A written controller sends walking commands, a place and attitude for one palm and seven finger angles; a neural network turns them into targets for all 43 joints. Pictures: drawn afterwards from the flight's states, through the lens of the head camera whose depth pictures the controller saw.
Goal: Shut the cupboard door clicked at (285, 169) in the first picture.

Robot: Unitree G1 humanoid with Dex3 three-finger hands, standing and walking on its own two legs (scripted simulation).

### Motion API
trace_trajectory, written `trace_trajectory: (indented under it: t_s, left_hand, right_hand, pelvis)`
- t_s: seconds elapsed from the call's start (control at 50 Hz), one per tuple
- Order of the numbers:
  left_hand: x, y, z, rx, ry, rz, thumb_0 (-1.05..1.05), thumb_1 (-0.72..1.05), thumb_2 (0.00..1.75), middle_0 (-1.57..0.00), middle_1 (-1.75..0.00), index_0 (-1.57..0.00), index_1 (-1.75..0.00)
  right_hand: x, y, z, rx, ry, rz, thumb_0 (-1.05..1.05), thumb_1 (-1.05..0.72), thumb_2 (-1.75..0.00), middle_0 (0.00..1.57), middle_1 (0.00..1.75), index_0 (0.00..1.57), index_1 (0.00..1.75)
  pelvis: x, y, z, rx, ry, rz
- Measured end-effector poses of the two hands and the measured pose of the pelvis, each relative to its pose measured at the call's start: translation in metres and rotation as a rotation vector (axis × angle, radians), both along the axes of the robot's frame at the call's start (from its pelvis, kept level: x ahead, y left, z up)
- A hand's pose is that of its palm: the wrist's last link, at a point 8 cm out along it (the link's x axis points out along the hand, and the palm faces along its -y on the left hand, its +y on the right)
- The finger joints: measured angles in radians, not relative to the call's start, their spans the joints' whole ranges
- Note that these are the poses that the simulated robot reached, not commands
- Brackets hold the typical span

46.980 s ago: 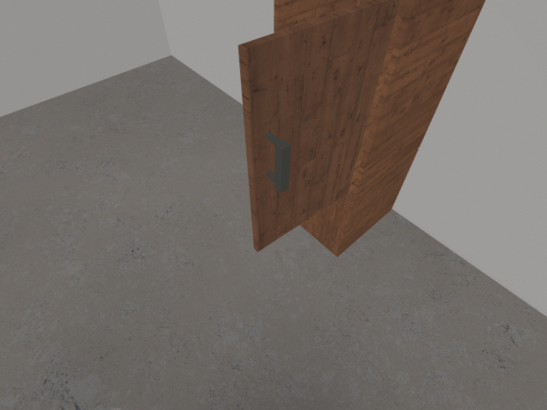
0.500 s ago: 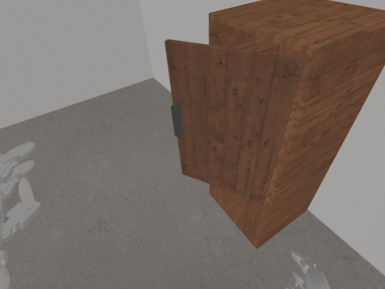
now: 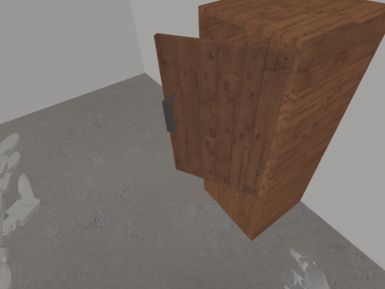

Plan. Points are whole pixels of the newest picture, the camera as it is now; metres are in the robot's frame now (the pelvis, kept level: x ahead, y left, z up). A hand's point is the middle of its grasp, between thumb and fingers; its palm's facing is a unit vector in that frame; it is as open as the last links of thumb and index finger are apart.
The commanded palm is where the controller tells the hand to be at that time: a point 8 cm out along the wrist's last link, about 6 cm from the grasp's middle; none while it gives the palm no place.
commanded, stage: step back with the hand held close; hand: left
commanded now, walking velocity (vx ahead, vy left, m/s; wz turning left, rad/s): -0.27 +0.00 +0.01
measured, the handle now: (172, 112) +0.65 +0.15 +0.00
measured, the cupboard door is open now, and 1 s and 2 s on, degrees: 30 30 30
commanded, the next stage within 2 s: stop stepping back and stand still in 1.64 s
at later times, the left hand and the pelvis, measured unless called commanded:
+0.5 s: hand (6, 234) +0.15 +0.29 +0.16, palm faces +0.47 -0.74 -0.47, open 7.4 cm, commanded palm +0.09 +0.32 +0.17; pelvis -0.06 +0.02 -0.02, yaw -1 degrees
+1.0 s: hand out of the picture +0.09 +0.28 +0.16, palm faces +0.52 -0.69 -0.51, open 7.4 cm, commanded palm +0.02 +0.31 +0.17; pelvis -0.11 +0.00 -0.04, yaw +2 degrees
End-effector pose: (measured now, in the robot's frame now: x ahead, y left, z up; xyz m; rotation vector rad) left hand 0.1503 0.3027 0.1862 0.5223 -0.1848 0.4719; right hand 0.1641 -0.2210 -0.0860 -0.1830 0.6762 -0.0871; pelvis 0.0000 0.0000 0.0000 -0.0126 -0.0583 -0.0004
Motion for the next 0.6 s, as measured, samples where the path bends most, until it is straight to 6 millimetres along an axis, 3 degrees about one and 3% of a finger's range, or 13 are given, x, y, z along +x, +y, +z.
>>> trace_trajectory:
  t_s: [0.14,0.24,0.4,0.6]
  left_hand:
    - [0.005,0.002,-0.014,0.021,0.057,-0.045,0.01,0.89,0.90,-0.21,-0.30,-0.21,-0.31]
    - [-0.001,0.007,-0.011,0.064,0.060,-0.088,0.01,0.89,0.90,-0.21,-0.30,-0.21,-0.31]
    - [-0.028,0.023,0.004,0.123,-0.035,-0.074,0.01,0.89,0.90,-0.21,-0.30,-0.21,-0.31]
    - [-0.062,0.016,-0.024,0.055,-0.069,-0.032,0.01,0.89,0.90,-0.21,-0.30,-0.21,-0.31]
  right_hand:
    - [-0.011,-0.014,-0.003,-0.047,0.056,-0.052,0.01,-0.90,-0.90,0.21,0.30,0.20,0.30]
    - [-0.023,-0.017,-0.001,-0.079,0.073,-0.098,0.01,-0.90,-0.90,0.20,0.30,0.20,0.30]
    - [-0.043,-0.003,0.004,-0.073,0.033,-0.098,0.01,-0.90,-0.90,0.20,0.30,0.20,0.30]
    - [-0.086,-0.002,-0.009,-0.070,0.040,-0.065,0.01,-0.90,-0.90,0.21,0.30,0.21,0.30]
  pelvis:
    - [-0.008,0.009,-0.004,-0.003,0.065,0.004]
    - [-0.015,0.017,-0.008,0.010,0.075,-0.001]
    - [-0.039,0.022,-0.015,0.019,0.058,-0.015]
    - [-0.072,0.014,-0.026,0.013,0.037,-0.004]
